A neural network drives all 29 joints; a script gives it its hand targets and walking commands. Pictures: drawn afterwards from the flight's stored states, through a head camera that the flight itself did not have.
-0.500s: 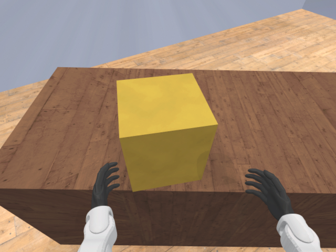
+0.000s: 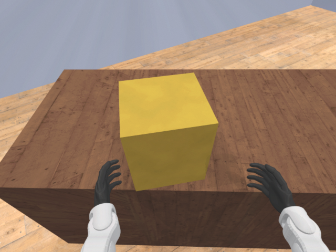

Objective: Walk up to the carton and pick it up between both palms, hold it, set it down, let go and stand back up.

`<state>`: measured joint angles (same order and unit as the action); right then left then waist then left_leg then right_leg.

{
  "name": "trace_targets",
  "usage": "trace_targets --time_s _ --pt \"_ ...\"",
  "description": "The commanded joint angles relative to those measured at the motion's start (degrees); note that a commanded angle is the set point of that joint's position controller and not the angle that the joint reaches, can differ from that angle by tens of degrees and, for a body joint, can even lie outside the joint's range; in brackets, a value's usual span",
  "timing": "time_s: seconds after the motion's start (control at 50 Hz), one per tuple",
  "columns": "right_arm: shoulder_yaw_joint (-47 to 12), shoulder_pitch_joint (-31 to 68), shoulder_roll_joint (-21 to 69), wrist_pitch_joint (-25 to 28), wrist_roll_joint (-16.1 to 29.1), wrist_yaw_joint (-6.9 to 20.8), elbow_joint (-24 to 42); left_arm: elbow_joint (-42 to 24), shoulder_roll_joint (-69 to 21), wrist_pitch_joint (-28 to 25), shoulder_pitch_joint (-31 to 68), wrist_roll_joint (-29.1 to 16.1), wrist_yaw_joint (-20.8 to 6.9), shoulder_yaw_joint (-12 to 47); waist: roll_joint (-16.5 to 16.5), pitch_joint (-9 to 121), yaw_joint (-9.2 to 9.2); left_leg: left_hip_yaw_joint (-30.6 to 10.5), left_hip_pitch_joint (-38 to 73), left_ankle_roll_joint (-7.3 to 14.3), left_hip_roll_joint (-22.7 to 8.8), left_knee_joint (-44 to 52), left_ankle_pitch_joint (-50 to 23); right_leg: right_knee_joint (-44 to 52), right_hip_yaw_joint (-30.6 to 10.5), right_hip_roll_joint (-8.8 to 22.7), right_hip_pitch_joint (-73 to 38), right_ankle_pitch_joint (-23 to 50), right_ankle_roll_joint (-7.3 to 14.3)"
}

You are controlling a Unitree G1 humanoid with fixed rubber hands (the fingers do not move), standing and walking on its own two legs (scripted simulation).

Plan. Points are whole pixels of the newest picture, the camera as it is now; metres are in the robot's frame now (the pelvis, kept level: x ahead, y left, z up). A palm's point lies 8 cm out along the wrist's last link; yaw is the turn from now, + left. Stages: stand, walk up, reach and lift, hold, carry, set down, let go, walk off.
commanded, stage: set down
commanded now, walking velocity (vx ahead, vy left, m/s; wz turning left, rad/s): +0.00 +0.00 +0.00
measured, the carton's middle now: (164, 133) +0.42 +0.07 +0.03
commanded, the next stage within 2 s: let go in 1.32 s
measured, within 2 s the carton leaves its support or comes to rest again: neither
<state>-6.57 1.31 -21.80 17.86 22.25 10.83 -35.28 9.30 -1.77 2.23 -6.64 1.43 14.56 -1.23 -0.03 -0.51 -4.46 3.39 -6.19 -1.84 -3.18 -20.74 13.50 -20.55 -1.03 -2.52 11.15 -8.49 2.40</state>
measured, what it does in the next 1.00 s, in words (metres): stands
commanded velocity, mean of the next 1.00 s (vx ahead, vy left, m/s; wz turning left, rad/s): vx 0.00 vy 0.00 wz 0.00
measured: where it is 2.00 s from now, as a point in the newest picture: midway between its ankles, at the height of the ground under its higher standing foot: outside the picture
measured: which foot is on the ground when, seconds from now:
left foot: down 0.00-1.00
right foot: down 0.00-1.00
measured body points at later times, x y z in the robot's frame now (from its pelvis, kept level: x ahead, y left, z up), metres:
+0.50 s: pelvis +0.01 +0.00 +0.00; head +0.01 +0.01 +0.45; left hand +0.20 +0.23 -0.04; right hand +0.23 -0.20 -0.05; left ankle -0.03 +0.14 -0.75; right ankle +0.03 -0.10 -0.75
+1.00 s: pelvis +0.01 +0.03 +0.00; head +0.03 +0.05 +0.45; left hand +0.17 +0.27 -0.09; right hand +0.18 -0.18 -0.09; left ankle -0.03 +0.14 -0.75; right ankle +0.03 -0.10 -0.75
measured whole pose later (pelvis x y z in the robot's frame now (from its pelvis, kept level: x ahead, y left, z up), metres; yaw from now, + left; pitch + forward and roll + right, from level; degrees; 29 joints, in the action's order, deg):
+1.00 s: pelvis +0.01 +0.03 +0.00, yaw +1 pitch -4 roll -1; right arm 0.4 -10.8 -9.4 12.2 1.3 2.5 -42.2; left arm 25.5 10.9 6.4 -13.1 -0.4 3.2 -0.8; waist -0.8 -5.6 -2.4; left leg 3.0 -2.9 0.2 -1.5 -22.9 16.4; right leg -20.0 -0.9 -0.7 6.2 -10.1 -0.4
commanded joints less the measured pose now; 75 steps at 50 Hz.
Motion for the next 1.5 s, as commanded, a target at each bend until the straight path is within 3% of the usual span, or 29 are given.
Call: trace_targets --time_s 0.0,0.06,0.1,0.24,0.42,0.58,0.72,0.74,0.76,0.78,0.84,0.86,0.88,0.9,0.92,0.98,1.02,1.08,1.1,1.28,1.38,1.4,1.48 --pt "2.4 0.3 -9.0 2.4 -0.8 -0.2 4.2 -6.0 0.4 -2.2 1.1 1.9 -2.1 -3.2 -7.4 7.8 1.82 0.3 -2.5 2.2 4.1 2.9 -15.1 1.9 -3.2 0.5 -10.8 12.3 2.1" --pt "2.2 2.5 -5.5 1.9 -2.0 -1.5 8.6 -5.8 3.4 -4.2 4.7 2.2 -2.8 -5.2 -8.8 5.9 1.04 0.9 -11.1 3.0 4.6 4.3 -7.1 1.2 -6.9 3.8 -15.5 7.2 -0.8" --pt "2.6 3.3 -4.4 2.2 -2.4 -1.9 11.6 -6.6 4.8 -6.3 6.4 1.6 -2.7 -4.5 -7.7 7.1 0.59 0.9 -13.1 2.8 4.5 3.8 -5.9 0.8 -7.8 4.9 -16.5 5.0 -1.4" --pt "4.5 1.2 -2.7 3.1 -5.7 -3.7 12.0 -3.5 8.5 -9.2 5.3 -1.4 -3.5 -2.2 -2.6 10.7 1.47 1.0 -10.5 2.3 4.2 2.7 -5.5 -0.6 -5.2 4.5 -15.0 6.0 -0.6" --pt "6.3 -3.2 -2.7 1.5 -9.8 -4.2 6.4 0.5 9.5 -4.8 -0.6 -2.4 -5.6 -1.4 -3.2 7.4 2.01 0.2 -1.5 1.1 3.6 3.6 -13.5 2.4 -0.6 0.9 -11.1 9.3 0.3" --pt "7.8 -4.9 -1.3 -1.2 -11.9 -3.4 6.2 0.8 10.2 -3.1 -0.8 -1.9 -5.9 0.3 -1.6 3.4 1.88 0.1 -1.5 0.5 3.0 4.8 -11.8 4.2 0.1 1.1 -9.5 5.7 0.8" --pt "8.8 -6.3 -0.8 -1.9 -13.5 -3.5 5.1 1.7 11.2 -2.6 -1.9 -1.4 -6.1 0.9 0.6 3.7 1.66 0.2 -1.3 -0.3 2.7 4.2 -13.5 3.7 0.4 0.9 -10.6 6.7 1.2" --pt "4.3 -10.4 7.3 -7.0 -21.4 -9.0 -7.1 27.4 15.2 3.6 -3.9 -0.2 -12.9 -0.1 -7.6 -8.0 8.14 2.1 -4.2 0.8 6.1 2.1 -3.6 7.5 -5.9 5.0 -11.9 8.2 -1.9" --pt "5.4 -9.5 5.3 -5.7 -20.3 -10.2 3.4 13.5 18.5 2.5 -2.4 -0.1 -13.9 -5.8 -5.4 1.3 1.19 2.2 -4.7 1.6 5.4 4.3 -5.3 4.5 -3.7 4.3 -16.1 11.3 -2.8" --pt "7.3 -7.5 3.3 -3.9 -18.3 -9.7 5.0 5.7 17.1 1.1 -1.1 -0.7 -12.3 -4.0 -1.9 2.9 -0.32 2.3 -4.8 1.2 4.6 4.9 -8.8 2.5 -1.1 2.3 -15.9 10.6 -1.8" --pt "9.8 -6.3 2.2 -2.6 -18.7 -8.2 2.5 4.1 15.6 0.0 -0.4 -1.4 -10.3 -1.3 2.8 3.1 1.43 0.2 1.2 -2.2 3.0 1.5 -17.2 2.6 1.3 0.3 -9.6 8.0 0.2" --pt "9.1 -7.4 3.7 -3.4 -20.1 -8.7 0.6 7.8 16.7 1.0 -1.0 -1.3 -11.0 -1.3 1.8 1.5 2.72 0.6 1.9 -1.9 3.4 1.1 -15.3 3.6 0.6 1.0 -8.3 6.2 -0.1" --pt "9.2 -7.1 3.0 -3.0 -19.4 -8.5 3.4 3.9 16.9 0.8 -1.0 -1.5 -10.6 -1.7 3.0 4.0 1.29 0.5 2.8 -1.7 3.0 1.2 -16.0 3.0 1.4 0.6 -8.0 5.9 -0.1" --pt "9.2 -7.6 4.3 -3.8 -21.1 -9.1 0.4 9.2 17.2 2.1 -1.3 -1.7 -11.5 -1.0 2.3 1.8 3.11 1.0 2.0 -1.3 3.4 1.1 -13.2 3.7 0.7 1.1 -7.1 4.6 -0.3" --pt "10.4 -7.2 3.4 -3.4 -20.9 -8.8 0.9 6.6 16.8 2.3 -1.1 -1.5 -11.2 -0.6 4.3 3.2 2.37 0.6 2.5 -1.6 2.7 1.4 -14.5 2.7 2.1 0.4 -7.4 5.1 0.2" --pt "11.5 -8.5 2.6 -2.7 -21.9 -8.7 -0.4 7.9 16.7 2.9 -2.9 -2.2 -11.7 0.4 2.5 4.8 3.69 0.1 4.1 -2.2 2.3 0.3 -18.2 2.5 2.8 -0.2 -7.4 7.9 0.1" --pt "12.0 -6.8 1.7 -2.0 -20.8 -8.1 1.5 4.5 16.7 2.3 -2.2 -2.8 -11.2 1.1 2.4 4.8 3.21 -0.8 4.6 -2.8 1.8 -0.2 -22.4 1.9 3.7 -1.1 -7.9 9.6 0.4" --pt "11.4 -7.8 1.4 -1.8 -21.0 -7.9 0.2 7.3 16.5 2.4 -3.8 -2.3 -11.4 0.9 1.2 5.0 3.33 -0.7 5.8 -3.0 2.0 -0.8 -25.4 2.2 3.8 -1.1 -7.8 12.0 0.1" --pt "11.5 -8.7 1.8 -1.9 -21.0 -7.8 -2.6 8.6 16.4 2.6 -3.9 -1.9 -11.7 1.1 1.5 3.8 4.12 -0.9 6.1 -3.0 2.1 -0.7 -25.7 2.3 3.8 -1.1 -7.8 12.3 0.1" --pt "11.2 -6.2 2.8 -3.1 -22.1 -8.5 -2.7 11.7 17.3 4.2 -0.5 -0.8 -12.8 0.1 0.5 1.1 3.04 0.3 3.3 -2.3 2.3 0.7 -20.2 2.2 3.1 -0.4 -10.2 9.7 -0.1" --pt "11.0 -6.2 3.6 -2.9 -22.1 -8.9 -3.8 10.9 17.6 3.9 0.8 -0.4 -12.7 -0.3 2.6 0.3 2.99 0.8 1.4 -2.4 2.8 0.3 -19.7 1.2 2.7 0.1 -11.1 11.1 -0.1" --pt "10.2 -7.9 3.9 -3.0 -22.1 -8.7 -4.5 12.9 16.3 4.3 -0.9 0.6 -12.6 -0.5 4.9 0.6 3.34 0.4 2.7 -2.4 1.9 0.4 -22.0 1.4 3.1 -0.3 -10.7 10.5 0.6" --pt "10.8 -6.6 4.2 -2.6 -22.8 -9.5 -3.9 11.7 18.1 3.7 0.9 -0.4 -13.2 -0.9 2.6 1.3 3.56 1.0 1.4 -1.6 2.3 0.0 -20.3 1.2 2.7 0.2 -11.4 11.5 -0.3"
